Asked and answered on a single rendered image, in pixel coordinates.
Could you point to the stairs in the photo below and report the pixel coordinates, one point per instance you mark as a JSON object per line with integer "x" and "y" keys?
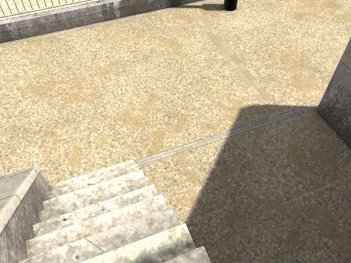
{"x": 112, "y": 215}

